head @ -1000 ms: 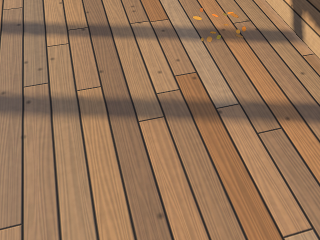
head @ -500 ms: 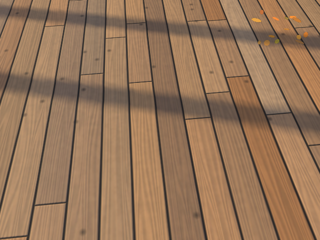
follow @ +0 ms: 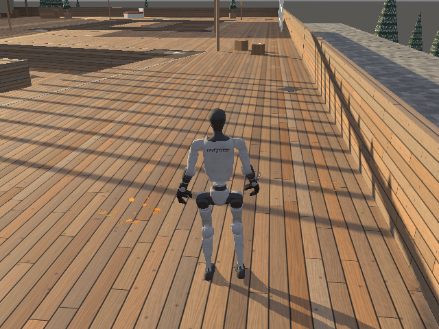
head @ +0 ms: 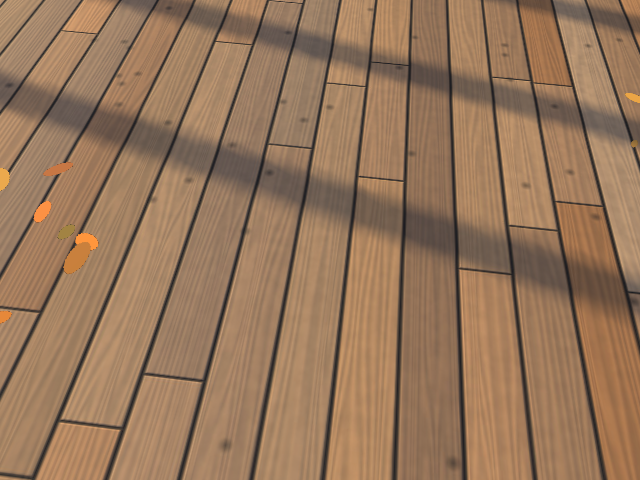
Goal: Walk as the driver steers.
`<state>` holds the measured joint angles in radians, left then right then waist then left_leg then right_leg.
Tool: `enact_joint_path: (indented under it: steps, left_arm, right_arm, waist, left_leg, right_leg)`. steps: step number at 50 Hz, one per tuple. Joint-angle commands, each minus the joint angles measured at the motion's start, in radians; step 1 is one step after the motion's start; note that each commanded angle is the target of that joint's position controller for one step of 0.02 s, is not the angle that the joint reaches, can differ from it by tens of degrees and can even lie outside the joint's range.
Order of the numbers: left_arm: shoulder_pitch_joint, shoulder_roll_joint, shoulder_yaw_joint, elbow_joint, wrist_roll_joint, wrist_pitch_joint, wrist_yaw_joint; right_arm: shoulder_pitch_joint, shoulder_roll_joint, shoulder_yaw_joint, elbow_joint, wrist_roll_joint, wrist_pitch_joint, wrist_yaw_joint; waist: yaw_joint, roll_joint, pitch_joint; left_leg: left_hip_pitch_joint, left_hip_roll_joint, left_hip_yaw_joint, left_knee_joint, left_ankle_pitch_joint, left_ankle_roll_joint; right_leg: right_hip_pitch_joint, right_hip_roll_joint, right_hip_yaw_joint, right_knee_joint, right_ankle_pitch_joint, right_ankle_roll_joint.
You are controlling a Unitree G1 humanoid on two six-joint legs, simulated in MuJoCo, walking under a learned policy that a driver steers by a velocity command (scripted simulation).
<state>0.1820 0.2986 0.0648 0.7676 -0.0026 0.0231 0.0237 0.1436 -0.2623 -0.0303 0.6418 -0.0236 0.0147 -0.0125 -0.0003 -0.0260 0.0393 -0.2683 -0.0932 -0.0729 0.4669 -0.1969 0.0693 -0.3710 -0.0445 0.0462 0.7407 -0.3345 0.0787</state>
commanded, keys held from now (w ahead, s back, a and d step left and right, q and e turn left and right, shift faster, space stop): e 0.32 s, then w+e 0.36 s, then w+q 0.32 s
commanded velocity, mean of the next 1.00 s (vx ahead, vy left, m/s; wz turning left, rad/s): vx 0.23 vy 0.00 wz -0.29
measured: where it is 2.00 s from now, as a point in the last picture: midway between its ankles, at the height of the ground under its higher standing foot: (457, 412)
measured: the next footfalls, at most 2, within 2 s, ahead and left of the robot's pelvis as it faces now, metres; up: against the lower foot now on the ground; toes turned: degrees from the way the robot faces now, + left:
right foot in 0.06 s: +0.04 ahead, -0.15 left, +0.00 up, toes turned -1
right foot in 0.64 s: +0.04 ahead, -0.19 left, +0.00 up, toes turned -23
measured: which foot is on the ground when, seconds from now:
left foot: down 0.00-0.62, up 0.64-1.00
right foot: up 0.00-0.04, down 0.06-0.28, up 0.30-0.62, down 0.64-1.00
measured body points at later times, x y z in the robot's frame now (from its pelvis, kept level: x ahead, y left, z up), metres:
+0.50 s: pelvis +0.02 -0.03 +0.00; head +0.04 -0.05 +0.45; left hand +0.25 +0.19 -0.08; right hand +0.04 -0.34 -0.10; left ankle +0.03 +0.08 -0.74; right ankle -0.02 -0.16 -0.69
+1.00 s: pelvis +0.17 -0.16 +0.00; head +0.20 -0.19 +0.44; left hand +0.31 +0.10 -0.11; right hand +0.27 -0.45 -0.11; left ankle +0.42 -0.10 -0.69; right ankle +0.01 -0.18 -0.74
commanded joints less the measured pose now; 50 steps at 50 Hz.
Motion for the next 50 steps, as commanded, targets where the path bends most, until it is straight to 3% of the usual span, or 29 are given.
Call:
enact_joint_path:
  steps: [1, 3, 4, 5, 6, 7, 9, 11, 13, 14, 15, 16, 17, 18, 20, 25, 27, 29, 31, 32, 33, 34, 35, 36, 37, 40, 44, 47, 50]
  left_arm:
    - [-0.014, 0.072, 0.008, -0.059, -0.004, -0.023, -0.009]
    - [-0.013, 0.112, 0.011, -0.072, 0.010, -0.029, -0.008]
    - [-0.018, 0.169, 0.019, -0.089, 0.010, -0.032, -0.005]
    - [-0.019, 0.210, 0.035, -0.072, -0.008, -0.030, -0.006]
    - [-0.022, 0.184, 0.034, -0.079, -0.012, -0.032, -0.009]
    - [-0.024, 0.157, 0.026, -0.081, -0.004, -0.034, -0.008]
    - [-0.033, 0.153, 0.025, -0.097, -0.002, -0.036, -0.006]
    - [-0.022, 0.155, 0.028, -0.110, -0.007, -0.032, 0.000]
    - [-0.031, 0.140, 0.027, -0.134, -0.014, -0.022, 0.005]
    - [-0.028, 0.120, 0.023, -0.146, -0.016, -0.017, 0.007]
    - [-0.007, 0.104, 0.019, -0.155, -0.015, -0.011, 0.007]
    - [-0.008, 0.121, 0.028, -0.162, -0.009, -0.006, 0.004]
    - [-0.010, 0.147, 0.042, -0.162, -0.014, 0.000, -0.001]
    - [-0.010, 0.136, 0.043, -0.163, -0.023, 0.006, -0.006]
    - [-0.060, 0.099, 0.028, -0.178, -0.025, 0.008, -0.018]
    - [-0.103, 0.055, 0.003, -0.212, -0.022, -0.014, -0.053]
    - [-0.083, 0.070, 0.005, -0.208, -0.023, -0.018, -0.059]
    - [-0.018, 0.081, 0.013, -0.186, -0.022, -0.017, -0.061]
    - [0.141, 0.131, 0.043, -0.125, -0.027, -0.013, -0.049]
    - [0.286, 0.214, 0.074, -0.101, -0.032, -0.015, -0.036]
    - [0.289, 0.347, 0.090, -0.138, -0.020, -0.041, -0.040]
    - [0.262, 0.255, 0.067, -0.146, -0.016, -0.068, -0.049]
    - [0.212, 0.181, 0.040, -0.147, -0.012, -0.084, -0.048]
    - [0.162, 0.131, 0.023, -0.157, -0.010, -0.091, -0.047]
    - [0.112, 0.111, 0.014, -0.162, -0.007, -0.091, -0.044]
    - [0.099, 0.129, 0.012, -0.154, 0.013, -0.099, -0.026]
    - [0.143, 0.138, 0.010, -0.109, 0.012, -0.104, -0.015]
    - [0.190, 0.155, 0.016, -0.070, 0.007, -0.110, -0.012]
    - [0.208, 0.160, 0.021, -0.041, -0.002, -0.102, -0.010]
  right_arm:
    - [-0.025, -0.130, -0.026, -0.029, -0.002, -0.014, 0.008]
    - [0.017, -0.145, -0.030, -0.005, 0.005, -0.020, 0.004]
    - [0.047, -0.154, -0.035, -0.007, -0.007, -0.024, 0.001]
    - [0.050, -0.145, -0.038, -0.018, -0.010, -0.026, -0.004]
    - [0.006, -0.142, -0.039, -0.022, -0.010, -0.025, -0.012]
    - [-0.015, -0.128, -0.042, -0.031, -0.003, -0.020, -0.019]
    - [-0.008, -0.111, -0.046, -0.038, 0.003, -0.005, -0.025]
    - [0.007, -0.104, -0.054, -0.043, 0.005, -0.004, -0.020]
    - [0.032, -0.119, -0.068, -0.041, 0.006, -0.005, -0.012]
    - [0.058, -0.141, -0.076, -0.036, 0.006, -0.004, -0.010]
    - [0.072, -0.173, -0.084, -0.032, 0.005, -0.005, -0.008]
    - [0.062, -0.165, -0.080, -0.042, 0.000, -0.013, -0.012]
    - [0.081, -0.155, -0.074, -0.046, 0.000, -0.023, -0.016]
    - [0.066, -0.157, -0.074, -0.046, 0.008, -0.031, -0.020]
    - [0.053, -0.180, -0.081, -0.033, 0.027, -0.043, -0.026]
    - [0.081, -0.218, -0.095, -0.013, 0.034, -0.054, -0.011]
    - [0.090, -0.239, -0.102, 0.001, 0.043, -0.058, 0.005]
    - [0.070, -0.242, -0.102, 0.011, 0.058, -0.055, 0.018]
    - [0.074, -0.178, -0.081, 0.020, 0.050, -0.058, 0.024]
    - [0.030, -0.107, -0.055, -0.006, 0.022, -0.064, 0.028]
    - [-0.041, -0.081, -0.046, -0.102, 0.016, -0.087, 0.023]
    - [-0.071, -0.159, -0.061, -0.101, 0.053, -0.111, 0.028]
    - [-0.040, -0.184, -0.066, -0.086, 0.070, -0.123, 0.039]
    - [0.004, -0.188, -0.068, -0.048, 0.053, -0.125, 0.042]
    - [0.013, -0.188, -0.070, -0.028, 0.030, -0.124, 0.042]
    - [0.030, -0.145, -0.056, 0.011, 0.026, -0.106, 0.054]
    - [-0.069, -0.088, -0.026, -0.001, 0.044, -0.100, 0.059]
    - [-0.159, -0.071, -0.014, -0.026, 0.054, -0.106, 0.077]
    - [-0.199, -0.075, -0.012, -0.048, 0.052, -0.112, 0.097]
  waist:
    - [-0.006, 0.146, -0.045]
    - [-0.003, 0.093, -0.032]
    - [-0.038, 0.014, -0.043]
    - [-0.060, -0.094, -0.046]
    - [-0.032, -0.121, -0.040]
    - [-0.030, -0.150, -0.050]
    - [-0.028, -0.170, -0.049]
    - [-0.024, -0.134, -0.069]
    - [-0.024, -0.029, -0.075]
    - [-0.023, 0.064, -0.077]
    - [-0.015, 0.183, -0.080]
    - [-0.021, 0.230, -0.090]
    - [-0.030, 0.154, -0.098]
    - [-0.016, 0.091, -0.086]
    - [-0.035, 0.116, -0.025]
    - [-0.062, 0.126, -0.046]
    - [-0.055, 0.140, -0.044]
    - [-0.008, 0.134, -0.047]
    - [0.060, 0.072, -0.081]
    - [0.126, -0.118, -0.102]
    - [0.108, -0.272, -0.099]
    - [0.125, -0.129, -0.077]
    - [0.078, -0.141, -0.022]
    - [0.046, -0.100, 0.001]
    - [0.025, -0.087, 0.013]
    - [0.011, -0.065, -0.012]
    - [0.053, -0.042, 0.026]
    - [0.089, -0.040, 0.074]
    - [0.089, -0.026, 0.085]
  left_leg:
    - [-0.034, 0.253, -0.204, -0.159, -0.132, 0.127]
    - [-0.023, 0.218, -0.183, -0.111, -0.112, 0.064]
    - [-0.020, 0.165, -0.137, -0.046, -0.117, 0.027]
    - [-0.002, 0.090, -0.032, -0.012, -0.108, -0.011]
    - [0.040, 0.059, 0.030, 0.056, -0.080, -0.039]
    - [0.056, 0.053, 0.054, 0.097, -0.063, -0.047]
    - [0.053, 0.055, 0.055, 0.112, -0.054, -0.039]
    - [0.077, 0.072, 0.048, 0.092, -0.042, -0.021]
    - [0.121, 0.137, 0.002, 0.015, -0.018, 0.012]
    - [0.155, 0.215, -0.082, -0.056, 0.009, 0.058]
    - [0.176, 0.358, -0.222, -0.135, 0.093, 0.141]
    - [0.179, 0.481, -0.314, -0.158, 0.229, 0.230]
    - [0.187, 0.520, -0.339, -0.185, 0.188, 0.270]
    - [0.189, 0.495, -0.298, -0.209, -0.007, 0.242]
    - [0.190, 0.425, -0.206, -0.277, -0.248, 0.178]
    - [0.158, 0.369, 0.011, -0.297, -0.190, 0.130]
    - [0.127, 0.376, 0.052, -0.283, -0.186, 0.127]
    - [0.072, 0.378, 0.097, -0.223, -0.224, 0.102]
    - [-0.075, 0.322, 0.194, -0.009, -0.222, 0.039]
    - [-0.277, 0.236, 0.284, 0.376, -0.254, -0.040]
    - [-0.657, 0.066, 0.167, 0.677, -0.429, -0.096]
    - [-0.729, 0.126, 0.013, 0.778, -0.378, -0.078]
    - [-0.735, 0.168, 0.011, 0.757, -0.261, -0.053]
    - [-0.689, 0.203, 0.021, 0.715, -0.160, -0.052]
    - [-0.635, 0.221, 0.022, 0.643, -0.086, -0.061]
    - [-0.519, 0.215, 0.062, 0.570, 0.093, -0.095]
    - [-0.442, 0.177, 0.085, 0.303, 0.280, -0.094]
    - [-0.406, 0.148, 0.097, 0.156, 0.349, -0.069]
    - [-0.426, 0.123, 0.097, 0.074, 0.305, -0.028]
  right_leg:
    - [0.146, 0.005, -0.031, -0.180, 0.067, -0.027]
    - [0.181, -0.014, 0.010, -0.288, 0.234, -0.061]
    - [0.178, -0.072, 0.081, -0.268, 0.410, -0.090]
    - [0.118, -0.083, 0.133, -0.277, 0.345, -0.140]
    - [0.061, -0.096, 0.186, -0.327, 0.266, -0.167]
    - [0.043, -0.121, 0.236, -0.357, 0.242, -0.178]
    - [0.036, -0.128, 0.286, -0.357, 0.240, -0.189]
    - [0.022, -0.104, 0.284, -0.321, 0.225, -0.179]
    - [-0.040, -0.036, 0.212, -0.221, 0.170, -0.134]
    - [-0.097, 0.021, 0.138, -0.116, 0.108, -0.096]
    - [-0.147, 0.069, 0.050, 0.016, -0.005, -0.060]
    - [-0.199, 0.045, 0.019, 0.231, -0.248, -0.036]
    - [-0.253, 0.020, 0.041, 0.403, -0.286, -0.029]
    - [-0.292, -0.018, 0.057, 0.442, -0.223, -0.034]
    - [-0.343, -0.048, 0.030, 0.356, -0.109, -0.037]
    - [-0.152, -0.037, -0.071, 0.069, -0.064, -0.056]
    - [-0.058, -0.014, -0.113, -0.029, -0.052, -0.075]
    - [0.073, 0.015, -0.157, -0.161, 0.032, -0.102]
    - [0.323, 0.073, -0.167, -0.228, 0.013, -0.148]
    - [0.494, -0.085, 0.106, -0.333, -0.052, -0.226]
    - [0.582, -0.313, 0.709, -0.515, -0.301, -0.435]
    - [0.549, -0.351, 0.728, -0.577, -0.365, -0.467]
    - [0.504, -0.325, 0.601, -0.567, -0.289, -0.426]
    - [0.452, -0.273, 0.467, -0.543, -0.159, -0.378]
    - [0.397, -0.228, 0.363, -0.540, -0.018, -0.342]
    - [0.332, -0.167, 0.160, -0.565, 0.334, -0.299]
    - [0.296, -0.119, -0.009, -0.603, 0.409, -0.249]
    - [0.315, -0.148, -0.055, -0.642, 0.382, -0.240]
    - [0.431, -0.187, -0.088, -0.600, 0.509, -0.231]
